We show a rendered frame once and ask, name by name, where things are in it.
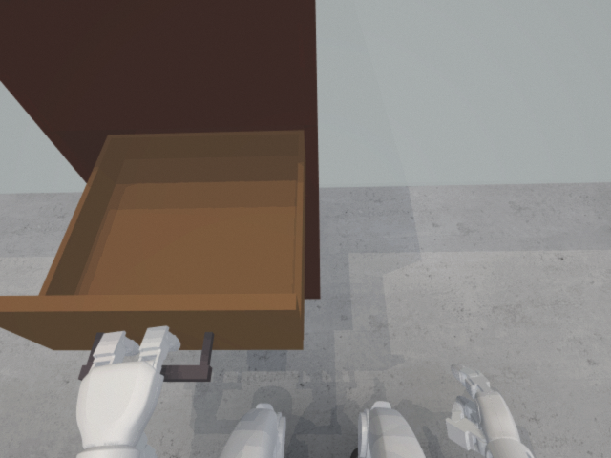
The robot right forearm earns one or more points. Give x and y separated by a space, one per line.
507 448

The drawer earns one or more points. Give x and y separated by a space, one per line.
202 232

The handle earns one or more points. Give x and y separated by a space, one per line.
171 373

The robot right hand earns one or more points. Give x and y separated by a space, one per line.
489 418

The robot left hand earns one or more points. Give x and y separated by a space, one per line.
116 400

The left robot thigh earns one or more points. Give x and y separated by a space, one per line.
260 433

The left robot shin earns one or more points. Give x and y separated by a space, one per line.
263 405

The cabinet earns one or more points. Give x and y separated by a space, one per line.
85 69

